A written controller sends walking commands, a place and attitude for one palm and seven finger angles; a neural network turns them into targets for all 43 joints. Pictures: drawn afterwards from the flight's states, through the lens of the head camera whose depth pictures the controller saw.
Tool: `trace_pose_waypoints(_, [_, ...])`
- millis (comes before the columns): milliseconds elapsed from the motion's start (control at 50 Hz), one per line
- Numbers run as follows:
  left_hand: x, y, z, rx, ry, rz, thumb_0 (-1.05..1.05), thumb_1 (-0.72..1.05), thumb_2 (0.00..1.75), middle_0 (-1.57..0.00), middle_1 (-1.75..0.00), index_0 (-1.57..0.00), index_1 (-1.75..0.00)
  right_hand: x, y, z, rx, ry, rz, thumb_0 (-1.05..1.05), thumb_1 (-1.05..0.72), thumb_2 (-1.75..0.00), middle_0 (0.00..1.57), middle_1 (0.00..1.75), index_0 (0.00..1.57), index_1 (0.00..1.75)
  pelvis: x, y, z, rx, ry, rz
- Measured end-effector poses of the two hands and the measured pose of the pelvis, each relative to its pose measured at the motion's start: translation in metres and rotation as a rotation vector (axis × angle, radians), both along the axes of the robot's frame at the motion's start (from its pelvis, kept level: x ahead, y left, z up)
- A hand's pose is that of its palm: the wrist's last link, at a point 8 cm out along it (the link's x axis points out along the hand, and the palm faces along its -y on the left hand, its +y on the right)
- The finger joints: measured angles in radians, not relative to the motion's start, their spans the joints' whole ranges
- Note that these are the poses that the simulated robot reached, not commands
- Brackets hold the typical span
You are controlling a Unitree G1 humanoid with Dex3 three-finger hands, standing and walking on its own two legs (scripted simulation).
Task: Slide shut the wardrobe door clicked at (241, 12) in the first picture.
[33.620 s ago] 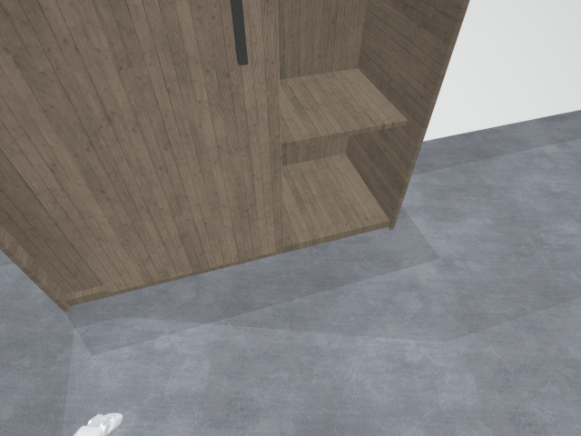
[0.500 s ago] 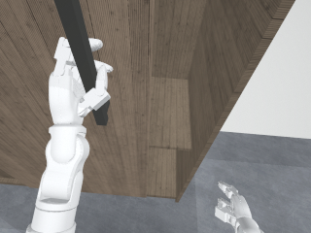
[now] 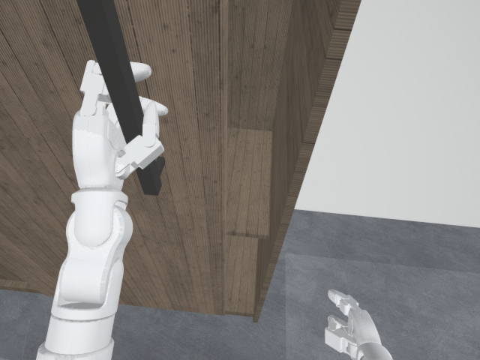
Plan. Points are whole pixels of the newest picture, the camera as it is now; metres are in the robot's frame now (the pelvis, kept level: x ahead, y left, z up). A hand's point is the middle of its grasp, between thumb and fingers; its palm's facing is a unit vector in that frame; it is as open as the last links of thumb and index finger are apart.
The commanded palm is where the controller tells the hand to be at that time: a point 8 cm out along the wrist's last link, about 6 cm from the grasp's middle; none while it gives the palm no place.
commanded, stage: step sideways, sliding the door along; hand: left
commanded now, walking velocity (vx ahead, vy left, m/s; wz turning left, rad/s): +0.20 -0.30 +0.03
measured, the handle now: (132, 89) +0.34 +0.18 +0.28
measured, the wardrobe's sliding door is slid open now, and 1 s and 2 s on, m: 0.11 0.00 0.00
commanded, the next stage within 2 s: none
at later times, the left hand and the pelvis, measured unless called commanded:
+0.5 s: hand (219, 147) +0.30 +0.08 +0.24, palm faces +0.12 -0.99 -0.05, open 6.5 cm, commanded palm +0.27 +0.08 +0.26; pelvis +0.02 -0.06 +0.01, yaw +1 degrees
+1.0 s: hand (245, 146) +0.31 +0.05 +0.24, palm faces +0.25 -0.97 -0.02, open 6.4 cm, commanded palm +0.27 +0.04 +0.26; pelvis +0.03 -0.11 +0.00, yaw +3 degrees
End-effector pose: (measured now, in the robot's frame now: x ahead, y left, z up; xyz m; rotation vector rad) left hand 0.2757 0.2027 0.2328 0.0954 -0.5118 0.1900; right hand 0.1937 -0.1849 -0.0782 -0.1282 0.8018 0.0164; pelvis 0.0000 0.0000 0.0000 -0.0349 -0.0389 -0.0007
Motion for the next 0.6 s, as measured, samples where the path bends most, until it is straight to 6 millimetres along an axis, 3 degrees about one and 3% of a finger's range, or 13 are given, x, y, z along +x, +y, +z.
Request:
trace_pose_waypoints(180, [0.001,-0.027,0.000,-0.017,0.006,-0.027,0.01,0.75,0.82,-0.45,-1.40,-0.18,-1.30,0.013,-0.035,0.013,-0.035,-0.040,-0.014,0.02,-0.90,-0.90,0.20,0.30,0.20,0.30,0.007,-0.019,0.005,0.017,0.002,0.008])
trace_pose_waypoints(260, [0.001,-0.041,0.000,-0.010,-0.002,-0.028,0.01,0.75,0.82,-0.45,-1.40,-0.17,-1.30,0.020,-0.045,0.009,-0.022,-0.038,-0.012,0.02,-0.91,-0.90,0.20,0.30,0.20,0.30,0.011,-0.033,0.002,0.021,0.011,0.019])
trace_pose_waypoints(400, [0.003,-0.061,-0.001,-0.019,-0.009,-0.094,0.01,0.75,0.81,-0.45,-1.40,-0.18,-1.29,0.021,-0.056,0.017,-0.042,-0.033,-0.029,0.02,-0.91,-0.90,0.20,0.30,0.20,0.30,0.018,-0.041,0.008,0.029,0.028,0.015])
trace_pose_waypoints(480, [0.003,-0.072,0.001,0.005,0.008,-0.091,0.01,0.75,0.81,-0.46,-1.40,-0.17,-1.32,0.021,-0.059,0.013,-0.012,0.003,0.005,0.02,-0.91,-0.90,0.20,0.30,0.20,0.30,0.020,-0.055,0.012,-0.005,0.018,0.018])
trace_pose_waypoints(600, [0.004,-0.091,-0.001,0.012,-0.027,-0.026,0.00,0.74,0.83,-0.49,-1.41,-0.17,-1.30,0.036,-0.075,0.000,0.025,-0.007,0.038,0.02,-0.90,-0.90,0.20,0.30,0.20,0.30,0.028,-0.088,-0.002,0.002,0.019,0.016])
